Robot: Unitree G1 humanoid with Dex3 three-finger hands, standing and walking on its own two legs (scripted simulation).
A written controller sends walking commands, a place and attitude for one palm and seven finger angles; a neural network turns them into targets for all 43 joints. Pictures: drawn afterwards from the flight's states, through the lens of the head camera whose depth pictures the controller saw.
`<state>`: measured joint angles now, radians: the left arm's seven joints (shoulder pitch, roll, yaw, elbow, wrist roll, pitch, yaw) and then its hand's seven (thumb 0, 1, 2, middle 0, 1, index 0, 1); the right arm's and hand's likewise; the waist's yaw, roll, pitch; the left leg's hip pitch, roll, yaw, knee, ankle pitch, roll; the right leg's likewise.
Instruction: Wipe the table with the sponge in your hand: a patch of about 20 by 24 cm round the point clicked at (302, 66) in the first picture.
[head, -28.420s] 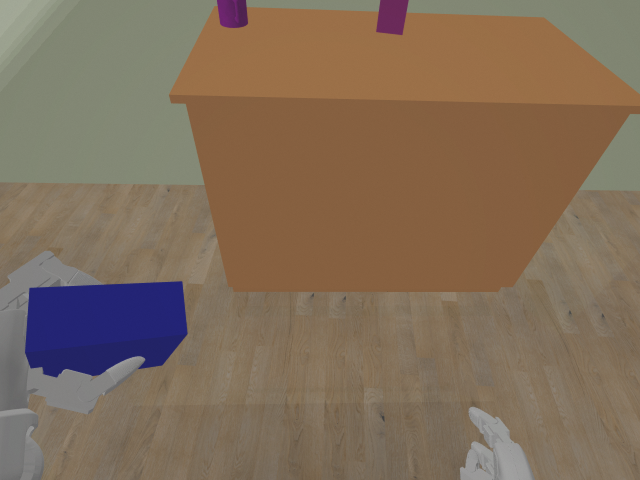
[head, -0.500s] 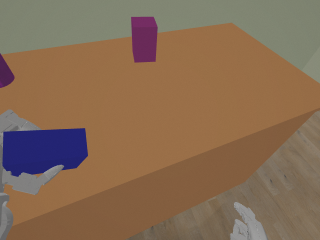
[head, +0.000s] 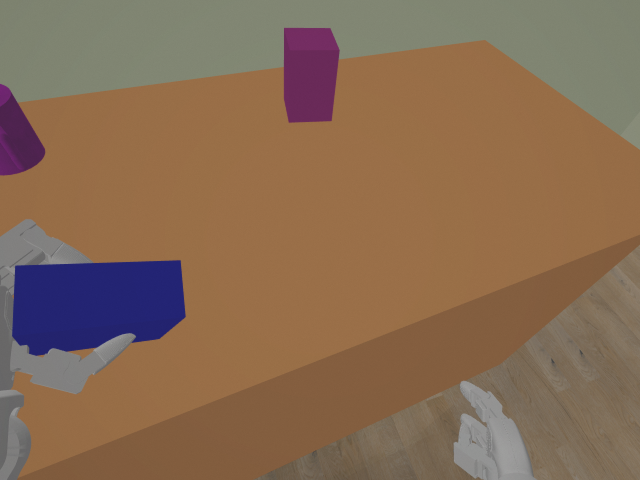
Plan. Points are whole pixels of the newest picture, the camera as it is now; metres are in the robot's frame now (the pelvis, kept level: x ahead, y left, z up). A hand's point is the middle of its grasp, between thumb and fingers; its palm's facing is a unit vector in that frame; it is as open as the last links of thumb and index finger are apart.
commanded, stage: look again from close up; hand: left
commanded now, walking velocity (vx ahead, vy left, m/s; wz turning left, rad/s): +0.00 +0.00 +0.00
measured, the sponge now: (125, 308) +0.23 +0.22 +0.14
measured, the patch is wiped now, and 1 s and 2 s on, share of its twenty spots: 0.00 0.00 0.00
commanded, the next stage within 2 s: shuffle to correct the standing spot in 0.28 s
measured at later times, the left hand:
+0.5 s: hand (80, 314) +0.21 +0.24 +0.16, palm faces +0.41 -0.83 -0.37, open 9.6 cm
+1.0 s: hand (147, 317) +0.22 +0.18 +0.16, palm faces +0.38 -0.84 -0.38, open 9.6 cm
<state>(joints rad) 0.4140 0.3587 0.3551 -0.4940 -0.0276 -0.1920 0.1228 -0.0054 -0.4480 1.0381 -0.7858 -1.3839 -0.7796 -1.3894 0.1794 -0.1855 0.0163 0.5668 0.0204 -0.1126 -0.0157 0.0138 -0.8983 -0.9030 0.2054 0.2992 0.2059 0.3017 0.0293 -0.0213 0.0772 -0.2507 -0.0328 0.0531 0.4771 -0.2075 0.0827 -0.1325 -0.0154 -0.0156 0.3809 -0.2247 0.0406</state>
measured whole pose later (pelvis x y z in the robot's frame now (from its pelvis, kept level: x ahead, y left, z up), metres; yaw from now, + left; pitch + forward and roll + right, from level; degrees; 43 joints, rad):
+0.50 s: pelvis +0.00 -0.01 +0.00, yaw +0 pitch -2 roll -2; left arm 0.43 0.35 0.35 -0.48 -0.03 -0.18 0.13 0.00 -0.45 1.04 -0.78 -1.39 -0.78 -1.39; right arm 0.19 -0.19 0.01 0.59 0.03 -0.10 -0.03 0.01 -0.90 -0.90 0.20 0.30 0.20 0.30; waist 0.03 -0.01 0.08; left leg -0.23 -0.03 0.05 0.45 -0.19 0.07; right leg -0.12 -0.01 -0.02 0.37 -0.22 0.03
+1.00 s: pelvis +0.00 -0.06 +0.00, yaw +0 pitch -1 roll -2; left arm 0.46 0.37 0.37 -0.54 -0.08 -0.14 0.12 0.00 -0.44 1.04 -0.78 -1.39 -0.77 -1.40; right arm 0.18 -0.19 -0.01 0.55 0.03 -0.07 -0.03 0.01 -0.90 -0.90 0.20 0.30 0.20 0.30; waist 0.02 0.01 0.09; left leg -0.28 0.06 0.02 0.50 -0.21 -0.01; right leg -0.16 0.08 -0.04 0.39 -0.22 -0.05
